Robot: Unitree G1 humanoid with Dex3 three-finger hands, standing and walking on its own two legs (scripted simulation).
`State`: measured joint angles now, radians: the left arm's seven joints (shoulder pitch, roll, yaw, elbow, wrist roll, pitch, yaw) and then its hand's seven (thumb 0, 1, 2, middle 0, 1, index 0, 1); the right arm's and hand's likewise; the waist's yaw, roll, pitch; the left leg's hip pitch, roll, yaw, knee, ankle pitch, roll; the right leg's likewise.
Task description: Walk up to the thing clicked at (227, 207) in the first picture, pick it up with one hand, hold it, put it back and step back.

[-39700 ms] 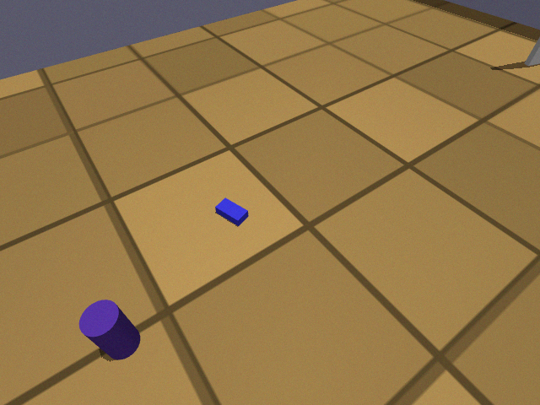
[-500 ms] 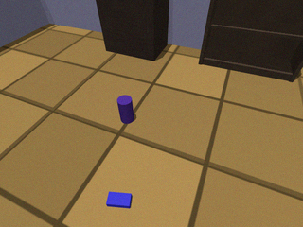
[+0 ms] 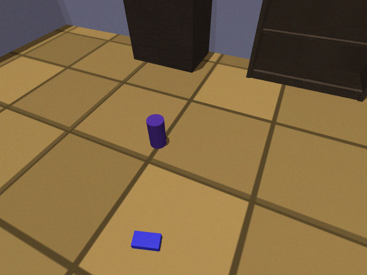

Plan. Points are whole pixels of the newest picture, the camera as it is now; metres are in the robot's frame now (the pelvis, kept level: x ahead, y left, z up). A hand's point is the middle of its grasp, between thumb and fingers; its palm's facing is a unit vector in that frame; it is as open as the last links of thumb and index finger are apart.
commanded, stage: walk up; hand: left
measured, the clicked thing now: (146, 240) +0.45 +0.23 -0.76
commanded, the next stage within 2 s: stand in 0.48 s
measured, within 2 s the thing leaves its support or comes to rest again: neither
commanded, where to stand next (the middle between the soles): +0.06 +0.01 m, yaw -3 degrees
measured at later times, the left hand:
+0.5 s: hand out of the picture +0.09 +0.26 -0.15, palm faces +0.00 -0.94 -0.35, open 7.4 cm
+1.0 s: hand out of the picture +0.07 +0.25 -0.15, palm faces -0.02 -0.94 -0.34, open 7.4 cm
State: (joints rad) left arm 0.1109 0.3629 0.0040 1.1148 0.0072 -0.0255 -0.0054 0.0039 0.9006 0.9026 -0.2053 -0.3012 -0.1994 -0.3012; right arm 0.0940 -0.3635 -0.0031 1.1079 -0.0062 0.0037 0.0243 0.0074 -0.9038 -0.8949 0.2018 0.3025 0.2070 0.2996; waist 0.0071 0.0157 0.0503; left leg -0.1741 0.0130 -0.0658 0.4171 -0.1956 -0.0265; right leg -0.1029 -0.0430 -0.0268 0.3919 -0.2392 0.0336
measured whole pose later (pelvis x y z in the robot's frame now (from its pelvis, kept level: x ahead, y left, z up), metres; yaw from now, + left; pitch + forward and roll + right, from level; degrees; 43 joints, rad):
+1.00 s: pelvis +0.00 +0.00 +0.00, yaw +0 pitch -2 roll +0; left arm 0.11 0.35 0.01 1.14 0.00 -0.01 -0.01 0.00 0.90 0.90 -0.21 -0.30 -0.20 -0.30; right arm 0.09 -0.36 0.01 1.13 -0.01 0.00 0.01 0.01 -0.90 -0.89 0.20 0.30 0.21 0.30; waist 0.00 0.01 0.06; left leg -0.15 0.02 -0.06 0.34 -0.16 -0.03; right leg -0.09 -0.04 -0.02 0.34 -0.21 0.03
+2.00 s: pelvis +0.01 -0.01 +0.00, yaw -1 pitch -2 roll +0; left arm 0.12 0.35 0.00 1.12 0.00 -0.01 -0.01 0.00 0.90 0.90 -0.21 -0.30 -0.20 -0.30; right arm 0.11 -0.36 0.01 1.13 -0.01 -0.01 0.01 0.01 -0.90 -0.89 0.20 0.30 0.21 0.30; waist 0.00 0.00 0.06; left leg -0.14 0.02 -0.05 0.34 -0.17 -0.04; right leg -0.09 -0.03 -0.01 0.34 -0.22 0.03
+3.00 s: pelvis -0.01 -0.01 -0.01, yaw -2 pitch +5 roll +0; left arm -0.06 0.34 0.14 1.07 0.06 -0.02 -0.03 0.00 0.55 0.91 -0.17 -0.63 -0.17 -0.63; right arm 0.17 -0.27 -0.01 0.83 0.02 -0.04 -0.03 0.01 -0.90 -0.89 0.20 0.30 0.21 0.30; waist -0.02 -0.01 0.04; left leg -0.43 0.03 -0.04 0.58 -0.24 -0.04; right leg -0.38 -0.03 0.00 0.59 -0.29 0.02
